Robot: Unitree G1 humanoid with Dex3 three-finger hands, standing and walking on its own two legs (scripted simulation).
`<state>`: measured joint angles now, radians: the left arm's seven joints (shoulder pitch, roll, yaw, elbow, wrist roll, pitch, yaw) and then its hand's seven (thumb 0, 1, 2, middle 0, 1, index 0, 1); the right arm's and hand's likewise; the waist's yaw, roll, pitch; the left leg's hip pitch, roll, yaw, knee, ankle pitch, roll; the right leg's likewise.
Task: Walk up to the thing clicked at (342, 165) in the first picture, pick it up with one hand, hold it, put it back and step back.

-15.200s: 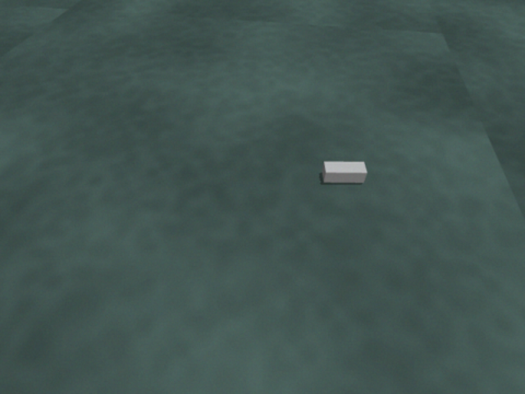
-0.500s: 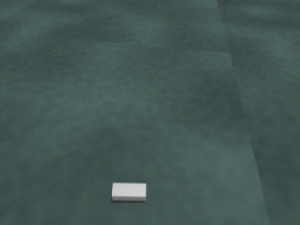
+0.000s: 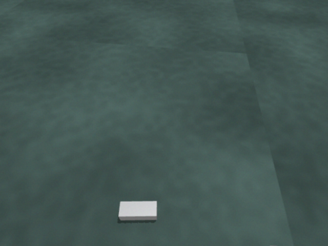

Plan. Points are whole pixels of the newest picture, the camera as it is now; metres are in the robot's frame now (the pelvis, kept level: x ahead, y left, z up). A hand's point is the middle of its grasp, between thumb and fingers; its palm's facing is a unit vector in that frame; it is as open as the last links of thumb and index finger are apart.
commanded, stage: walk up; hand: left
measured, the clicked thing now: (138, 210) +0.43 +0.16 -0.74
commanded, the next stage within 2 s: none
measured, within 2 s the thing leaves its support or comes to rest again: neither
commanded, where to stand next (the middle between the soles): +0.03 -0.02 m, yaw +0 degrees
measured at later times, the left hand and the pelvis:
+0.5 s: hand out of the picture +0.07 +0.25 -0.15, palm faces -0.02 -0.93 -0.36, open 7.4 cm; pelvis -0.01 +0.00 +0.00, yaw -1 degrees
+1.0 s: hand out of the picture +0.08 +0.23 -0.15, palm faces -0.07 -0.91 -0.41, open 7.3 cm; pelvis +0.00 -0.04 -0.01, yaw -3 degrees
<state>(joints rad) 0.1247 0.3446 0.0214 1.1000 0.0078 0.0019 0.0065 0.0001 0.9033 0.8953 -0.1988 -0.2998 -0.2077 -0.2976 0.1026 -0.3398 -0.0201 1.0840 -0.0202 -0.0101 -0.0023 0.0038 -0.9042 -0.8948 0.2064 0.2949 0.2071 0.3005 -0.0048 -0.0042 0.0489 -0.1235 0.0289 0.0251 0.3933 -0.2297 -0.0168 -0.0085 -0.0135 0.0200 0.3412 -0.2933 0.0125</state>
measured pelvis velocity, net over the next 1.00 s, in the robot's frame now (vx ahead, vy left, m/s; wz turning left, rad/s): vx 0.00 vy -0.04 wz -0.05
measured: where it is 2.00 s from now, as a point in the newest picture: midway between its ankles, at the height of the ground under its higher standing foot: outside the picture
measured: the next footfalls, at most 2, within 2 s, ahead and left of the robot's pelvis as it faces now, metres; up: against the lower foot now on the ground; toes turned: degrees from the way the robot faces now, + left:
left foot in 1.36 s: +0.05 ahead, +0.14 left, +0.00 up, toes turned +0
right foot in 1.74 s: -0.01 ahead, -0.14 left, +0.00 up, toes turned -2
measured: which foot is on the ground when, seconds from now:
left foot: down 0.00-0.94, up 0.96-1.00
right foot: down 0.00-1.00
